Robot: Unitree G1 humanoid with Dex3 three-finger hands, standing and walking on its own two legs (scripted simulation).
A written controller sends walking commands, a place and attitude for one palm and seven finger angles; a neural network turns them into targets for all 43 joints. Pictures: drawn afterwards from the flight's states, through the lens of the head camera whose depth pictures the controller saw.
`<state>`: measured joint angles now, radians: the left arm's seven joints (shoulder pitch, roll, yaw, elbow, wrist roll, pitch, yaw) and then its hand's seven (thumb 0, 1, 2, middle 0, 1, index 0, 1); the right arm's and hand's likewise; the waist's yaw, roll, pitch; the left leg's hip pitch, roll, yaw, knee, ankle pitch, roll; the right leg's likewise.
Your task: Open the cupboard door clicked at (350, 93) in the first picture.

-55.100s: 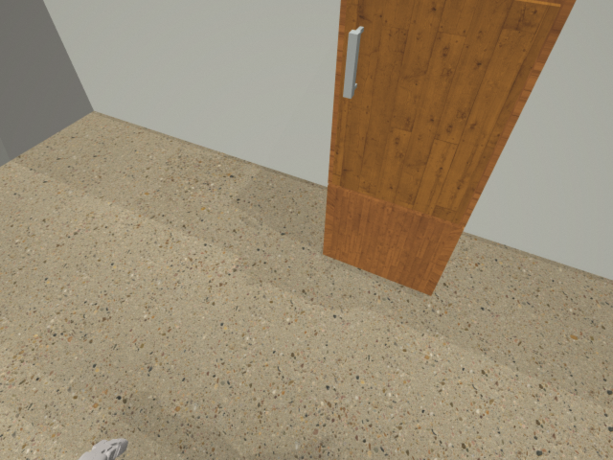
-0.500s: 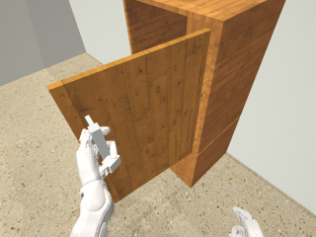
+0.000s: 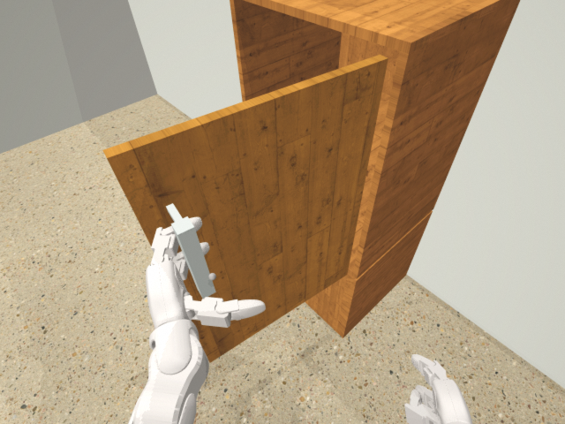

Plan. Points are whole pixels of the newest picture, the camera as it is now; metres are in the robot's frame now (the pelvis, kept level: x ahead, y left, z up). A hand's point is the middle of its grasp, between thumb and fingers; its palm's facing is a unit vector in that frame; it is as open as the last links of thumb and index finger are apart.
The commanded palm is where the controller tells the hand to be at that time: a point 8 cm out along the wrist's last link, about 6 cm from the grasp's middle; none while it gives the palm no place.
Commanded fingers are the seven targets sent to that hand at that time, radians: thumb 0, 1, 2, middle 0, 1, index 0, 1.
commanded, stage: open thumb and fingers to let go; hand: left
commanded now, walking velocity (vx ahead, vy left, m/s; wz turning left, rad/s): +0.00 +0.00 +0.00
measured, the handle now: (190, 252) +0.33 +0.16 +0.09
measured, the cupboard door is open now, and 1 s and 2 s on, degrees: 82 85 84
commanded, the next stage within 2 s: slide the hand sideways off the handle in 0.16 s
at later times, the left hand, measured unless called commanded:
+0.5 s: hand (204, 309) +0.24 +0.12 +0.09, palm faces -0.12 -0.99 -0.05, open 16.2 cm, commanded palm +0.22 +0.17 +0.09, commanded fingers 0.00 -0.50 0.30 -0.15 -0.30 -0.15 -0.30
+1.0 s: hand (176, 331) +0.21 +0.15 +0.09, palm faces -0.02 -1.00 -0.05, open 16.1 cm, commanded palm +0.18 +0.22 +0.09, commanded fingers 0.00 -0.50 0.30 -0.15 -0.30 -0.15 -0.30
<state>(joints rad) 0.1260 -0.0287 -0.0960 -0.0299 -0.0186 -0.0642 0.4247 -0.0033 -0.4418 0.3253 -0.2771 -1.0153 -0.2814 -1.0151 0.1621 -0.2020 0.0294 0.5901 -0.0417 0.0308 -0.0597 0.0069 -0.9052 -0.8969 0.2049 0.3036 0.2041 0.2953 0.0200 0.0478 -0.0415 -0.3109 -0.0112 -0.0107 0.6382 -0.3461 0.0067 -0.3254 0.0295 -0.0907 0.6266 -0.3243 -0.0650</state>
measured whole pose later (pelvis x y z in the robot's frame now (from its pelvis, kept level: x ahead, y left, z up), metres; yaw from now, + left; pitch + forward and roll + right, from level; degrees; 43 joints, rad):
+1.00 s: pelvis +0.00 +0.01 -0.01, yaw -2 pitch +2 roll +0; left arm 0.43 0.18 0.00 -0.26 -0.17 -0.11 -0.08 -0.01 -0.50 0.30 -0.22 -0.33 -0.21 -0.33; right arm 0.23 -0.22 0.06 0.52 0.02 -0.08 -0.05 0.01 -0.90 -0.90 0.21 0.30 0.21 0.30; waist 0.02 0.04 -0.05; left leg -0.35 -0.01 0.02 0.71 -0.38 0.03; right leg -0.37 0.03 -0.06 0.68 -0.34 -0.05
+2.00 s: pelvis -0.01 +0.05 -0.01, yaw +0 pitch +1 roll -3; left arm 0.49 0.28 0.21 -0.36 -0.30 -0.03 -0.27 -0.01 -0.50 0.30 -0.15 -0.30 -0.15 -0.30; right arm 0.24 -0.23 0.08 0.57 0.05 -0.26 -0.08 0.01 -0.90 -0.90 0.21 0.30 0.21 0.30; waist 0.05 0.05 -0.06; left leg -0.37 -0.04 0.00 0.74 -0.39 0.07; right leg -0.35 0.00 -0.08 0.66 -0.32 0.00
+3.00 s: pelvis +0.02 +0.02 +0.02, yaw -2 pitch -4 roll -1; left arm 0.47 0.33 0.31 -0.37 -0.07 -0.07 0.10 0.01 0.85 0.88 -0.21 -0.30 -0.21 -0.30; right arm 0.17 -0.23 0.02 0.64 0.00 -0.07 -0.07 0.01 -0.90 -0.90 0.21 0.30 0.21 0.30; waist 0.07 0.07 0.03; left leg -0.06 -0.01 0.02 0.41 -0.27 0.03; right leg -0.07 0.04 -0.05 0.36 -0.22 -0.04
